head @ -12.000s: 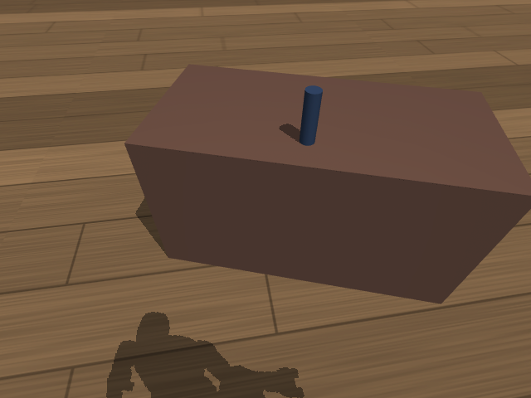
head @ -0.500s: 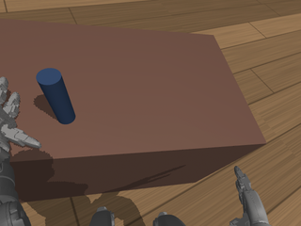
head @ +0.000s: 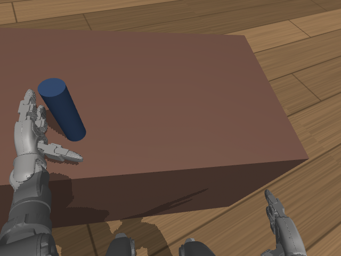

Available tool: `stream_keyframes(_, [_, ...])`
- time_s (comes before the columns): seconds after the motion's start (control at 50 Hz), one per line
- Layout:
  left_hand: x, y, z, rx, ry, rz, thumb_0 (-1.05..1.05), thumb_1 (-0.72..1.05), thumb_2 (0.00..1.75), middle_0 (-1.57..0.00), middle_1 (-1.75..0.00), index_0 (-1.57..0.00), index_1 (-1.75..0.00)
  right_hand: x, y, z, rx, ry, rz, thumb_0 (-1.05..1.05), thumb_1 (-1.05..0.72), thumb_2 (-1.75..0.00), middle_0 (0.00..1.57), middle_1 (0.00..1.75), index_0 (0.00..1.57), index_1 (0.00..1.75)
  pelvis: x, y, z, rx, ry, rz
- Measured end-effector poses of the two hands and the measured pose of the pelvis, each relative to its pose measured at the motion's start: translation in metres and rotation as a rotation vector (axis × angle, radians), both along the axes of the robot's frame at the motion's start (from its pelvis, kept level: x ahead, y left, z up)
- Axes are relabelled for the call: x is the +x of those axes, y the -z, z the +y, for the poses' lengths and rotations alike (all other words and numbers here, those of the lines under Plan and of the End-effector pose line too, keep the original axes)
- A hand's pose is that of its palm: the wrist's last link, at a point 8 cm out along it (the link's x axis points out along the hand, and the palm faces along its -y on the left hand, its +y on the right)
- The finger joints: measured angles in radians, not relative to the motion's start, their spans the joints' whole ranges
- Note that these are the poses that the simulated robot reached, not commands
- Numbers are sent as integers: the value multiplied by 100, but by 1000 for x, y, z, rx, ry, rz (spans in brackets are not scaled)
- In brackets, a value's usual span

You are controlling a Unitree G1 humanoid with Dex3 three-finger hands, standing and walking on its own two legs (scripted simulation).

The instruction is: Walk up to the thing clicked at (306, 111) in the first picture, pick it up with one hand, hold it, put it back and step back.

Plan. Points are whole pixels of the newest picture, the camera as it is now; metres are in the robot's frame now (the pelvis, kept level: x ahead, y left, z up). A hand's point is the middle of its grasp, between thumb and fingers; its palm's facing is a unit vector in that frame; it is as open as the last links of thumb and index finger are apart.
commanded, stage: close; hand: left
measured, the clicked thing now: (65, 113) +0.45 +0.22 +0.05
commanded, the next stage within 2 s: settle in 0.90 s
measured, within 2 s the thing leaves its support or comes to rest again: leaves its support in 1.40 s
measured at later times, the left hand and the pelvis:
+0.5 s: hand (71, 119) +0.45 +0.21 +0.03, palm faces +0.18 -0.98 +0.03, open 15.0 cm; pelvis +0.00 +0.00 +0.00, yaw -1 degrees
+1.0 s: hand (70, 123) +0.44 +0.21 +0.03, palm faces +0.18 -0.98 +0.02, open 7.5 cm; pelvis +0.00 +0.00 +0.00, yaw -1 degrees
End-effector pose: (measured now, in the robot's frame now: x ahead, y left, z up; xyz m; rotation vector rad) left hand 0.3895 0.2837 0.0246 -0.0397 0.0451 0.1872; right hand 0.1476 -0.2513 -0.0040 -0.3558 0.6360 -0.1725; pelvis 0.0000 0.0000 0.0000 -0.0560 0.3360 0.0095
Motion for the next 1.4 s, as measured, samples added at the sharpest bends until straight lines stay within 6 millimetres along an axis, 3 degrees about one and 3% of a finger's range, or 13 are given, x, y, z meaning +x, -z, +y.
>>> stream_keyframes(0.14, [9,-1,-13,8,6,-14,-1,-54,0,-11,-3,-11,-2,-6,-5,-9,-28,11,19,-1,52,-5,6,5,6,5,-1,1,-3,0,1,1])
stream_keyframes(0.46, [31,-5,-21,5,3,-16,-1,-54,12,-45,-27,-45,-27,-10,-7,-9,-19,38,16,-1,50,-5,6,5,6,5,-2,2,0,-4,11,15])
stream_keyframes(0.68, [14,-4,-25,15,-12,-21,-1,-36,38,-75,-58,-76,-58,-8,-4,-5,-2,40,24,-1,49,-5,6,5,6,5,0,0,2,-2,9,3])
stream_keyframes(0.92, [20,-4,-19,20,-14,-32,-1,-7,68,-99,-87,-104,-88,-6,-7,-8,-17,36,29,-1,49,-5,6,5,6,5,1,1,0,0,7,7])
stream_keyframes(1.14, [19,-4,-26,28,8,-21,-1,-8,104,-92,-106,-95,-107,2,-1,-1,20,25,35,-1,50,-6,6,5,6,5,5,-1,0,2,9,6])
stream_keyframes(1.4, [16,-12,-28,42,12,14,-1,-7,119,-88,-118,-90,-119,2,-4,-1,29,47,55,-1,50,-6,6,5,6,5,9,-8,1,4,10,-20])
